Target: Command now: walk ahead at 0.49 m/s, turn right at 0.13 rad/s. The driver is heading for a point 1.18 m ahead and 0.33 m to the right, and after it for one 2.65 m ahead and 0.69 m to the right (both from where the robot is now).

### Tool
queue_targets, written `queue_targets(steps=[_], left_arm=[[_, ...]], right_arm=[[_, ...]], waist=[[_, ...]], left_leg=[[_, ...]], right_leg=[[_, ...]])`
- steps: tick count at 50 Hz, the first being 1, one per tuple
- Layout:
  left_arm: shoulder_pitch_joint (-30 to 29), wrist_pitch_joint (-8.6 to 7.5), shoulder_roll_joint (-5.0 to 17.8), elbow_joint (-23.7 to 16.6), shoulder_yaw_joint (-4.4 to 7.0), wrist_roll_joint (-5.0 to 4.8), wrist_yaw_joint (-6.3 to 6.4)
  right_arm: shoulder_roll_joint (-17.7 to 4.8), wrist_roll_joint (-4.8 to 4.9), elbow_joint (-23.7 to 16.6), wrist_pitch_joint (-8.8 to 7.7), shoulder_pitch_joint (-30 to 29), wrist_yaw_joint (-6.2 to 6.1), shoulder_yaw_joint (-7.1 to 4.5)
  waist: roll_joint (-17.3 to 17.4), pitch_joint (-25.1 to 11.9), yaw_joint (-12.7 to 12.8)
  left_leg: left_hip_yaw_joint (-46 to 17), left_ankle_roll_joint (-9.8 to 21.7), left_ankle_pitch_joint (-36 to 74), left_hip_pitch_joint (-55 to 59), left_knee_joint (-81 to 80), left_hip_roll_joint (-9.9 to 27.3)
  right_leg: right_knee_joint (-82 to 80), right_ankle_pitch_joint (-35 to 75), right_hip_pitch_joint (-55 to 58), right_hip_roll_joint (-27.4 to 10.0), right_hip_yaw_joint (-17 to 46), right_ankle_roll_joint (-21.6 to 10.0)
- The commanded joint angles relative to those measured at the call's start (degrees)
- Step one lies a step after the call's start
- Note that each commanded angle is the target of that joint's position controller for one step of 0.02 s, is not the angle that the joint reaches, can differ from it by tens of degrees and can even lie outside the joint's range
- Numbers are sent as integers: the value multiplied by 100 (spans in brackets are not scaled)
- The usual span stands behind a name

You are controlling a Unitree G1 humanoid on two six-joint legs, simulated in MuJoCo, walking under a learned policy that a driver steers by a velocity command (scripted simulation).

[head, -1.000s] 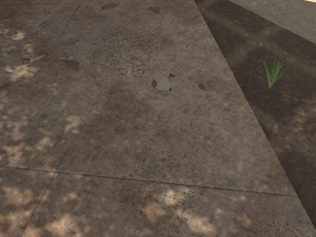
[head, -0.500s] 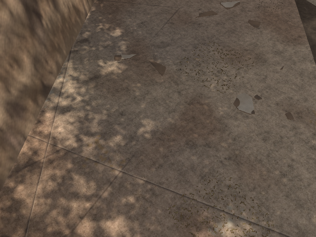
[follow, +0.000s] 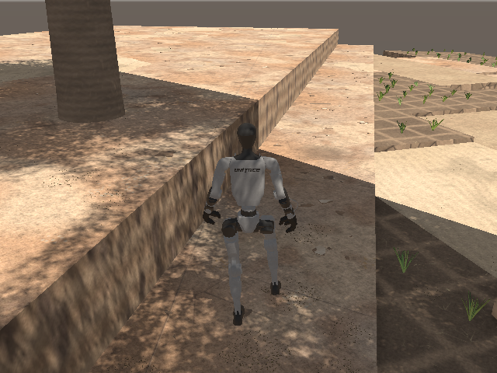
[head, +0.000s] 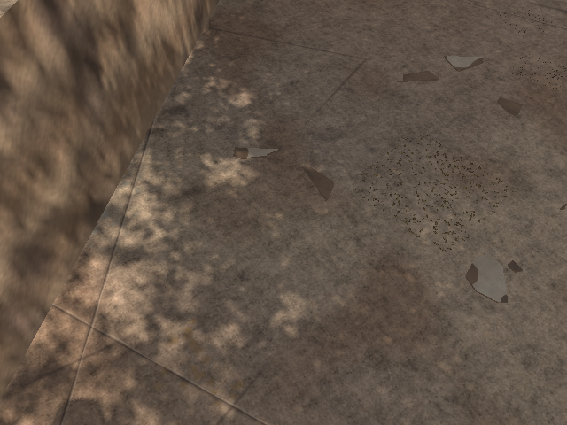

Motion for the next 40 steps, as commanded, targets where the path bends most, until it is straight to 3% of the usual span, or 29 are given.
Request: queue_targets(steps=[1,4,7,9,10,11,12,13,14,15,16,17,18,20,23,25,28,31,33,34,35,36,37,38,39,40], left_arm=[[-522,-97,241,-442,13,-82,-95],[-891,-110,235,-640,-3,-120,-224],[-1015,-122,224,-830,-11,-97,-364],[-605,-92,393,-823,71,-65,-381],[-25,-69,615,-724,191,-54,-356],[818,-54,900,-585,337,-68,-296],[1603,-12,1548,-526,518,-7,-214],[1674,-9,1361,-504,469,-118,-200],[1673,32,946,-508,347,-109,-168],[1383,59,830,-568,316,-73,-134],[1027,81,785,-621,296,-51,-125],[761,76,650,-698,247,-16,-110],[594,88,648,-771,232,22,-93],[464,79,694,-752,252,-9,-51],[503,95,898,-654,322,-57,42],[678,145,940,-563,345,-95,84],[1009,213,964,-420,366,-144,102],[1010,252,894,-398,366,-136,116],[938,271,676,-438,307,-98,100],[965,250,312,-522,177,-43,69],[1688,195,-93,-696,43,-136,64],[1766,179,385,-650,108,-222,77],[1254,213,779,-634,222,-213,86],[863,248,816,-703,247,-137,98],[636,252,756,-777,258,-78,87],[603,270,672,-811,271,-96,54]], right_arm=[[-987,15,-168,-103,53,-46,-243],[-1018,21,41,-35,290,-46,-262],[-1064,40,143,90,364,-87,-287],[-1193,33,88,163,225,-150,-313],[-1248,16,50,217,164,-192,-317],[-1228,18,-15,237,64,-242,-289],[-841,-94,-272,119,463,-248,-142],[-485,-151,-250,-48,633,-141,9],[-1004,50,-370,-221,206,-15,-107],[-1003,203,-568,-313,-306,34,-84],[-917,119,-653,-356,-537,29,-59],[-960,-7,-646,-324,-559,-6,-110],[-925,-47,-649,-271,-449,-11,-116],[-794,-88,-587,-165,-212,-42,-84],[-570,-106,-697,-111,-686,-84,18],[-476,-84,-773,-142,-1176,-58,57],[-609,32,-861,-197,-1553,-10,-1],[-860,74,-849,-253,-1426,9,-144],[-1002,55,-697,-293,-758,-26,-273],[-1265,-47,-659,-316,-57,-73,-364],[-1774,-145,-509,-235,494,-83,-496],[-1461,-10,-453,-194,594,-34,-457],[-1066,17,-532,-170,348,-54,-356],[-910,-18,-548,-136,98,-69,-300],[-770,-46,-513,-115,-88,-73,-253],[-668,-76,-477,-117,-187,-92,-218]], waist=[[470,234,-201],[377,391,-356],[434,306,-311],[675,-144,-19],[749,-562,316],[654,-1044,807],[-276,-1933,875],[-1156,-2586,723],[-578,-2279,965],[-196,-1513,927],[354,-831,682],[427,-546,475],[267,-385,298],[71,-301,123],[-26,-137,231],[-128,-148,455],[-243,-231,617],[-419,-270,448],[-447,-489,63],[15,-1124,-252],[1722,-1892,-32],[1917,-1776,-89],[1257,-1066,-246],[860,-647,-221],[768,-334,-144],[904,-199,-23]], left_leg=[[-383,616,996,-443,-769,1564],[-263,605,1343,438,-582,1845],[-129,501,2543,1184,-90,2042],[82,339,4755,1320,682,1974],[226,241,5735,1253,1520,1865],[437,35,5587,575,2726,1692],[631,-333,3388,-1533,4911,1166],[-58,-631,-1854,-3240,6469,50],[-731,-529,-1731,-3946,6755,459],[-648,-471,-1365,-4153,6488,743],[-518,-462,-1085,-4073,5852,935],[-483,-509,-895,-3742,5352,1112],[-445,-594,-830,-3441,5162,1146],[-310,-816,-756,-3184,4664,1181],[-133,-1045,202,-2840,3380,1058],[-81,-1069,1164,-2424,2430,844],[-237,-1018,1570,-2127,1730,663],[-425,-789,1045,-1878,1410,700],[-322,-504,763,-899,1124,771],[-1026,-159,383,299,1137,1556],[-3471,739,-808,2154,682,2875],[-4671,910,-2235,2179,262,3171],[-3875,667,-2354,1596,159,2903],[-3000,484,-1588,983,168,2652],[-2377,435,-831,471,73,2407],[-1901,382,-341,135,-54,2233]], right_leg=[[-723,787,497,143,-139,-99],[-1143,385,5,290,-79,-269],[-1344,-453,-168,494,-226,-487],[-1320,-1062,633,865,-596,-695],[-1329,-1211,1435,1109,-759,-839],[-1580,-737,2835,1087,-550,-1084],[-1413,-498,5254,-309,1612,-1905],[-2246,-947,6592,-1225,4250,-2713],[-2495,-1677,6555,-1049,3923,-2394],[-2590,-1684,5820,-854,3144,-2154],[-2762,-1177,4832,-627,2620,-2013],[-2903,-624,4168,-433,2240,-1932],[-3058,-312,3667,-297,2102,-1958],[-3211,136,3087,-166,1789,-2018],[-3253,147,2412,197,1191,-1814],[-3139,-273,2234,410,1036,-1575],[-2884,-887,2533,284,1438,-1399],[-2373,-1257,3010,53,2012,-1213],[-1691,-1180,2909,289,1990,-970],[-345,-1617,2455,626,1597,-758],[1622,-3557,627,1428,731,-364],[2640,-3790,-303,1053,730,-260],[2986,-3243,-522,820,739,-219],[2959,-2816,-419,639,543,-189],[2715,-2519,-303,494,522,-178],[2533,-2328,-86,348,508,-179]])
